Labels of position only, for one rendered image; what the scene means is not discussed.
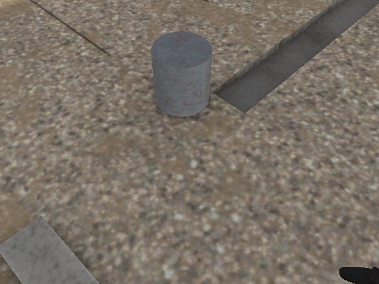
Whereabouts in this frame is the robot right hand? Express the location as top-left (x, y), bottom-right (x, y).
top-left (339, 267), bottom-right (379, 284)

